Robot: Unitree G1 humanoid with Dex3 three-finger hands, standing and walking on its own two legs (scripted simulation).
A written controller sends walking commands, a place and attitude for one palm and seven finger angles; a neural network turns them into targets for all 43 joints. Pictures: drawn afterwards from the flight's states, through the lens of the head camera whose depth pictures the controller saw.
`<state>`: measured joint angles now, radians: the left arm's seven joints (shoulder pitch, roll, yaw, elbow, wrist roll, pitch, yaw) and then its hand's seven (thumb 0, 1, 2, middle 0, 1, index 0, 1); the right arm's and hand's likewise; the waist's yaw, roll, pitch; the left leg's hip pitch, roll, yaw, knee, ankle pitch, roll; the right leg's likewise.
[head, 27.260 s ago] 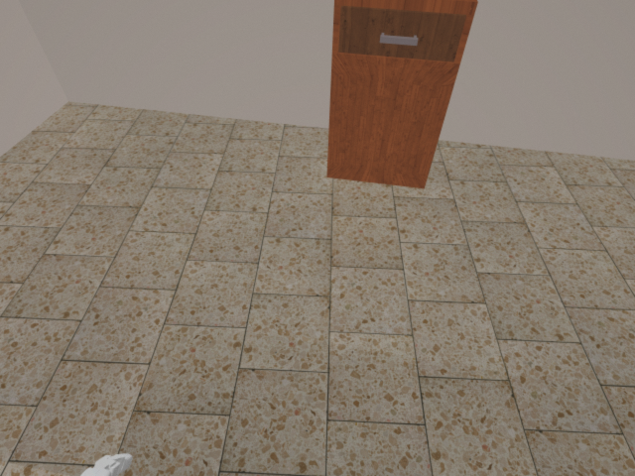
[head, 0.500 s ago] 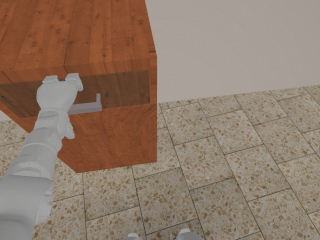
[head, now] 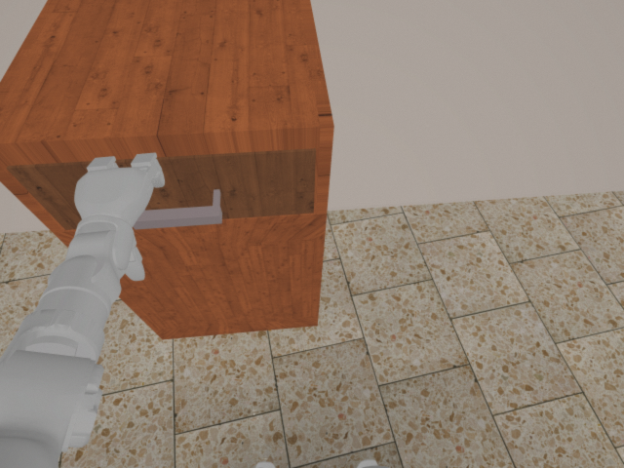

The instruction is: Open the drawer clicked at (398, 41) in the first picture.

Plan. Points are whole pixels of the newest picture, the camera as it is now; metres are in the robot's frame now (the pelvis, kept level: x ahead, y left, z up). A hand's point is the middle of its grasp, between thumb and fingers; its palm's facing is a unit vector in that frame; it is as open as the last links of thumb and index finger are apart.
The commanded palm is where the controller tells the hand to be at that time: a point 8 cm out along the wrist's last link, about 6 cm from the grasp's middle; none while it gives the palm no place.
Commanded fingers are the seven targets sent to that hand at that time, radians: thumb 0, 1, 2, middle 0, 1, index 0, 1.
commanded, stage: re-aim the fingers above the handle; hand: left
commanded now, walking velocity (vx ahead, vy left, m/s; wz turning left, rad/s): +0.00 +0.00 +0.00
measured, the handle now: (178, 207) +0.50 +0.22 -0.03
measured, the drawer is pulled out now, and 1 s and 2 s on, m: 0.00 0.00 0.00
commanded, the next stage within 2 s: lower the fingers behind the handle in 0.70 s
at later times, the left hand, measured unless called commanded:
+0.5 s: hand (144, 211) +0.45 +0.24 +0.03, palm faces -0.03 -0.03 -1.00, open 13.6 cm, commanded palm +0.43 +0.24 +0.09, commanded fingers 0.00 -0.50 0.30 -0.30 -1.20 -0.30 -1.20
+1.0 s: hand (155, 213) +0.45 +0.23 +0.02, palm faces -0.01 -0.03 -1.00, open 13.8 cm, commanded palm +0.43 +0.23 +0.07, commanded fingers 0.00 -0.50 0.30 -0.30 -1.20 -0.30 -1.20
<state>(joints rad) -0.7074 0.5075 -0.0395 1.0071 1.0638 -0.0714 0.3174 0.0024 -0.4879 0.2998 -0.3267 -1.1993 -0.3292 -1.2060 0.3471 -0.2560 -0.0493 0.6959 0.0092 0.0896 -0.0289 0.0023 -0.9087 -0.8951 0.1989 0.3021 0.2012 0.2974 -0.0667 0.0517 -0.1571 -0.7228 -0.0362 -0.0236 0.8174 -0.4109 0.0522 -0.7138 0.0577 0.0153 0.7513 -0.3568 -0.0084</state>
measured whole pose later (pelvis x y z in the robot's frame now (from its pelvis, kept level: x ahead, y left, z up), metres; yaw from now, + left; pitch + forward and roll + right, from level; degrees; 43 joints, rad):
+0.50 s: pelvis +0.00 +0.00 +0.00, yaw +0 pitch +18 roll -2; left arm -0.71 0.47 -0.01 1.00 1.08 -0.05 0.34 0.00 -0.49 0.30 -0.35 -1.21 -0.36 -1.22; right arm 0.33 -0.24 -0.04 0.70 0.00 0.10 -0.02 0.00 -0.91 -0.90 0.20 0.30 0.20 0.30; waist -0.08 0.06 -0.16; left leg -0.70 -0.04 -0.01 0.81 -0.41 0.06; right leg -0.70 0.06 0.03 0.75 -0.36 0.00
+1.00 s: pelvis +0.00 +0.00 +0.00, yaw +0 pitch +19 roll -2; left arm -0.72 0.45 -0.03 1.01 1.09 -0.06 0.39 0.00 -0.49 0.30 -0.33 -1.21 -0.32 -1.22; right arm 0.33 -0.25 -0.05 0.71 0.00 0.09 -0.01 0.00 -0.91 -0.90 0.20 0.30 0.20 0.30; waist -0.07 0.05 -0.16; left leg -0.73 -0.04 -0.02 0.82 -0.41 0.05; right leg -0.73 0.06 0.02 0.77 -0.36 -0.01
